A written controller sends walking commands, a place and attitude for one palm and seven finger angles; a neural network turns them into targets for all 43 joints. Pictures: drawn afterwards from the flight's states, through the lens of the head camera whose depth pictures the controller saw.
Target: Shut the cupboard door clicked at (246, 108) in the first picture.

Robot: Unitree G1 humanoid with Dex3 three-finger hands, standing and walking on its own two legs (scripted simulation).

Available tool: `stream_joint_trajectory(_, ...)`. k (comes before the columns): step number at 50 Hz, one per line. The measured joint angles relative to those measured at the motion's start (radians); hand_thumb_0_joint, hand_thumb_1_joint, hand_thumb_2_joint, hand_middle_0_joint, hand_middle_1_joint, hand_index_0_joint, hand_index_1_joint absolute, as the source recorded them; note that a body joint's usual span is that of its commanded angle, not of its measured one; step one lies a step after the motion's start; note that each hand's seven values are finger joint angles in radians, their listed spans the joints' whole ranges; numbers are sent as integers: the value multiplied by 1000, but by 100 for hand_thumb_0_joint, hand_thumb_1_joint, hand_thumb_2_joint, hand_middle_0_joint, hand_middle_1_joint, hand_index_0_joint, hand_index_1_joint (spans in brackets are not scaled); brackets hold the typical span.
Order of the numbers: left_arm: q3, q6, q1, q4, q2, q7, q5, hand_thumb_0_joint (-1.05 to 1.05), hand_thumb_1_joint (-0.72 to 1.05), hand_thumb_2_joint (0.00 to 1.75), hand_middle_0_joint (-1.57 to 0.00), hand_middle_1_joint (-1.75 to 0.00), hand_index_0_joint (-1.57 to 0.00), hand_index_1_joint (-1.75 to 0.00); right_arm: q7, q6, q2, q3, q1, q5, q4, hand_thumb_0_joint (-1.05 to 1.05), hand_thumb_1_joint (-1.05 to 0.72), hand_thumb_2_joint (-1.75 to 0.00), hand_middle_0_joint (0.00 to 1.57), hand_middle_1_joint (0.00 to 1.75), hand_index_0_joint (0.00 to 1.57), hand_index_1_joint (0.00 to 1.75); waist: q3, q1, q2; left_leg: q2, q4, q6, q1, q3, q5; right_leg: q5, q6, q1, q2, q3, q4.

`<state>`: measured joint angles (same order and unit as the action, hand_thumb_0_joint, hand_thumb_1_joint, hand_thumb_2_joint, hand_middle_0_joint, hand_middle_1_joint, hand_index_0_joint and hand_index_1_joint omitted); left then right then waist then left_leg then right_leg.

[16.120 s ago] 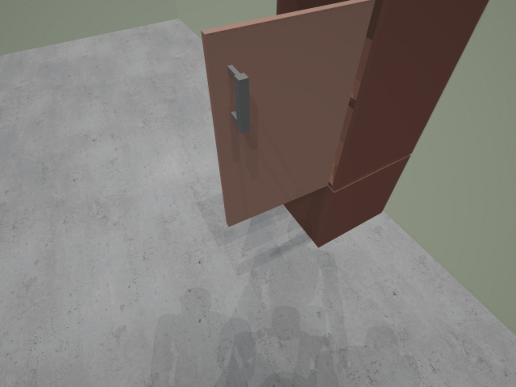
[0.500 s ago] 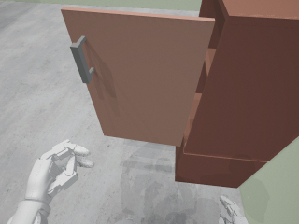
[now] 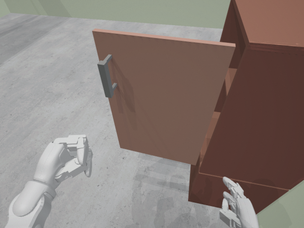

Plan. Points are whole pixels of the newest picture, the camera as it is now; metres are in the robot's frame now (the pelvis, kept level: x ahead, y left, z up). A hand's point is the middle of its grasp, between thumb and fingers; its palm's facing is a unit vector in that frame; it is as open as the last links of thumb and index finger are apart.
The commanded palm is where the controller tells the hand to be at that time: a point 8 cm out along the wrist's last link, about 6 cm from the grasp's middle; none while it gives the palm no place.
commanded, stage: raise the hand and make a fist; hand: left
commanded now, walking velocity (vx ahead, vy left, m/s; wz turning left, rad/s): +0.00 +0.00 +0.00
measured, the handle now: (109, 76) +0.51 +0.20 +0.14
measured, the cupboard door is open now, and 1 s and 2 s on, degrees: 87 87 87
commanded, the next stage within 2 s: bring the fist close to the handle in 0.54 s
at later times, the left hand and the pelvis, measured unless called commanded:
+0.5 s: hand (82, 161) +0.21 +0.17 +0.14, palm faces -0.08 -0.99 -0.08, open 3.1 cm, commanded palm +0.19 +0.22 +0.15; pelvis -0.01 -0.02 +0.01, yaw -1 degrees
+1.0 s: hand (95, 135) +0.28 +0.17 +0.14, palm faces -0.13 -0.99 -0.07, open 3.1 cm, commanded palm +0.27 +0.22 +0.15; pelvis -0.01 -0.02 +0.01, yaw +0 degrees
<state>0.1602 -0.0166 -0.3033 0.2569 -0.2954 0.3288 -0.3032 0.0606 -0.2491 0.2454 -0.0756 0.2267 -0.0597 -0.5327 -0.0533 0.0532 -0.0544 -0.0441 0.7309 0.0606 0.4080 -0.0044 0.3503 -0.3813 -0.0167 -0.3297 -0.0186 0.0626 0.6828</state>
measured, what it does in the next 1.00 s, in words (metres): stands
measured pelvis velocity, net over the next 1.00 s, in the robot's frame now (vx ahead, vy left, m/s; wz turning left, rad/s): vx -0.01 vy -0.02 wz -0.01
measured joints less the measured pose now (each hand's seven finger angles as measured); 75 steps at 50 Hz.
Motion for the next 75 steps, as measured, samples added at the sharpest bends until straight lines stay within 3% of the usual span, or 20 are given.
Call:
stream_joint_trajectory(4,6,55,11,-13,-37,20,0,2,90,90,-128,-148,-128,-148,11,10,-8,-9,-3,5,-9,1,-90,-90,20,30,20,30,17,-2,7,2,-40,-5,-33,3,-20,16,-5,26,-2,-4,-30)
stream_joint_trajectory(8,71,31,50,-7,-64,9,-31,2,90,90,-129,-149,-129,-149,15,3,-8,-12,7,6,-33,1,-90,-90,20,30,20,30,25,-1,10,6,-71,-13,-67,-2,-34,31,-13,61,-7,-1,-63)
stream_joint_trajectory(12,116,19,98,-35,-45,28,-64,2,90,90,-129,-150,-130,-150,10,-8,5,-7,14,-4,-63,1,-90,-90,20,30,20,30,14,-1,-1,9,-91,-16,-84,-6,-46,44,-15,81,-10,2,-87)
stream_joint_trajectory(19,49,108,45,-74,-17,55,-31,2,90,90,-129,-150,-130,-150,8,2,22,13,9,-9,-52,1,-90,-90,20,30,20,30,25,-21,-1,14,-110,-19,-84,9,-64,57,-18,66,-14,-12,-85)
stream_joint_trajectory(27,85,-28,39,-26,-25,-17,-35,2,90,90,-130,-150,-130,-150,11,-27,15,19,25,0,-74,1,-90,-90,20,30,20,30,30,-16,20,21,-107,-30,-99,-4,-66,60,-29,88,-22,-1,-92)
stream_joint_trajectory(36,25,55,45,-87,-25,25,-12,2,90,90,-130,-150,-130,-150,20,-31,19,18,12,-6,-75,1,-90,-90,20,30,20,30,37,-20,-12,19,-112,-26,-96,0,-71,64,-24,82,-19,-4,-93)
stream_joint_trajectory(43,67,-24,203,-177,-38,-10,-23,2,90,90,-130,-150,-131,-150,31,-37,5,5,5,-1,-113,1,-90,-90,20,30,20,30,45,-18,12,14,-113,-30,-101,-8,-69,55,-29,87,-15,4,-87)
stream_joint_trajectory(52,43,59,355,-363,-51,36,0,2,90,90,-130,-150,-130,-150,37,-8,23,13,5,-12,-108,1,-90,-90,20,30,20,30,41,-38,2,12,-127,-24,-87,7,-67,53,-24,63,-12,-12,-90)
stream_joint_trajectory(60,85,-4,448,-416,-48,-3,9,2,90,90,-130,-150,-130,-150,28,11,19,22,17,-5,-115,1,-90,-90,20,30,20,30,28,-47,24,12,-139,-26,-96,19,-56,40,-25,64,-12,-25,-91)
stream_joint_trajectory(69,60,52,551,-564,-61,16,30,2,90,90,-130,-150,-130,-150,27,55,33,32,18,-17,-107,1,-90,-90,20,30,20,30,29,-53,12,9,-141,-24,-84,14,-53,39,-23,56,-9,-20,-98)
stream_joint_trajectory(75,81,-12,654,-644,-63,-1,42,2,90,90,-130,-150,-130,-150,28,74,20,24,7,-4,-126,1,-90,-90,20,30,20,30,33,-66,32,10,-148,-26,-76,17,-57,40,-26,44,-11,-23,-99)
